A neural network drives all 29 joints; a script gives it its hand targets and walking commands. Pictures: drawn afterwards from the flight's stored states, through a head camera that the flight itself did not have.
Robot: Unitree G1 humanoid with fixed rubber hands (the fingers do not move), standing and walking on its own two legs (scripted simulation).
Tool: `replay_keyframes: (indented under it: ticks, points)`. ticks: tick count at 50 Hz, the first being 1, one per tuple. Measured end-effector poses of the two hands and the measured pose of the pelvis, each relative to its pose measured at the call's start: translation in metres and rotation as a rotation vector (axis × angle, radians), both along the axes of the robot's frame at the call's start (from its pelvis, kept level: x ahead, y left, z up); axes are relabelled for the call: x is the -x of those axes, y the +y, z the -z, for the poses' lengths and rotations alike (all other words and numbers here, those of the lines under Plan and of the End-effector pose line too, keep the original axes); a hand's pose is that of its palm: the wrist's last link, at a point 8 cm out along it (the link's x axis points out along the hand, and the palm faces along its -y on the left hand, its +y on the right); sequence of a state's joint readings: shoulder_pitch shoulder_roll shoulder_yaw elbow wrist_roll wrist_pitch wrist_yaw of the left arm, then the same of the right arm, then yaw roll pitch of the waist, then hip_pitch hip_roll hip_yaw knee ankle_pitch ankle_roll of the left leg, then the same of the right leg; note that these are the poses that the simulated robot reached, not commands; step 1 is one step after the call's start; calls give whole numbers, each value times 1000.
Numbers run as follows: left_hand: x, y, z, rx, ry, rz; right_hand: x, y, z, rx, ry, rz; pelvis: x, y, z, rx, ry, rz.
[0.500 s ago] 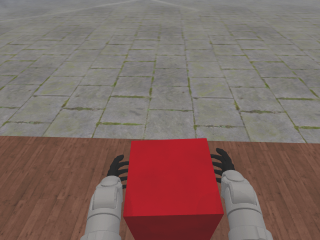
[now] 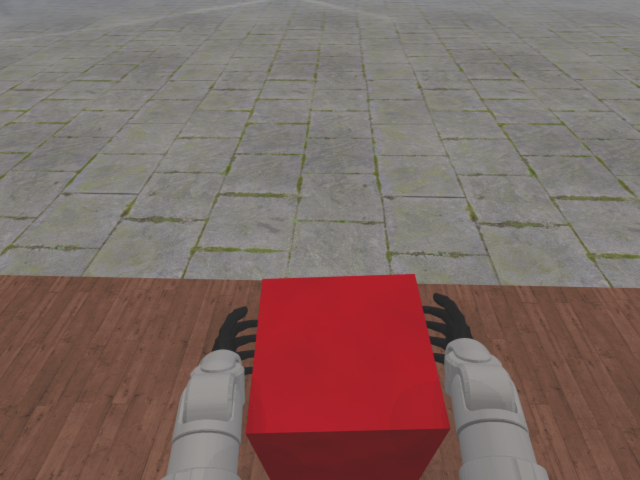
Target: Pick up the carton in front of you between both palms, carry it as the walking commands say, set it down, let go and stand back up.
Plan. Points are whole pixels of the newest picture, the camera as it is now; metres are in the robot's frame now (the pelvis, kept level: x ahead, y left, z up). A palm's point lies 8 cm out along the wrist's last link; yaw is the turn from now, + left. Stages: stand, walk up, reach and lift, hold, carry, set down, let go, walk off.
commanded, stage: reach and lift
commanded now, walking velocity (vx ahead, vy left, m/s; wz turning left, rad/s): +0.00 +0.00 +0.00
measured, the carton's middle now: (341, 385) +0.30 +0.00 -0.05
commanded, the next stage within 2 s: hold in 0.26 s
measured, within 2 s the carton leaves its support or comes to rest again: neither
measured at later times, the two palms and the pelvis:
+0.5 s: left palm (224, 357) +0.28 +0.15 +0.05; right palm (465, 346) +0.29 -0.15 +0.06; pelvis +0.00 +0.00 +0.00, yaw +0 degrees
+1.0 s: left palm (225, 353) +0.29 +0.15 +0.05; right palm (464, 343) +0.29 -0.15 +0.06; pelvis +0.00 +0.00 +0.00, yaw -1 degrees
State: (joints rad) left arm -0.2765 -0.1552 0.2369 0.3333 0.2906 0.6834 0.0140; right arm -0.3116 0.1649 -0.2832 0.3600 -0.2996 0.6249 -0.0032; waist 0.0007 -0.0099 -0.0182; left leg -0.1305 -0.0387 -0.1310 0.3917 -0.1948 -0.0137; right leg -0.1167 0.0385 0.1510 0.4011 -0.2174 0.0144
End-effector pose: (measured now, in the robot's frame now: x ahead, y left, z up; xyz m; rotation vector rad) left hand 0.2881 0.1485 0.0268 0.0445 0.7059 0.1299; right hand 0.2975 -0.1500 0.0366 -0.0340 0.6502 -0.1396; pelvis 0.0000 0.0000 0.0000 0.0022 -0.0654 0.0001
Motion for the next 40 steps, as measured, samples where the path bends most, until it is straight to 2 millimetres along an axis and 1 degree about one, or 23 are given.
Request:
replay_keyframes:
  ticks: [14, 22, 31, 40]
  points:
    - [2, -1, -7, -6, -2, 1, 1, -1, -6, 7, 2, -8, -4, -2, -2, 0, -17, -4]
    - [6, -2, -22, -4, -33, 3, 7, -2, -22, 4, -27, -1, -2, -2, -3, 0, -39, -4]
    - [10, -2, -21, -1, -10, 3, 12, -2, -20, 2, -2, 5, 6, -1, -2, 1, -55, -1]
    - [8, -1, -23, 6, -21, -4, 11, -1, -22, -3, -12, 10, 9, -1, -1, 1, -54, 0]
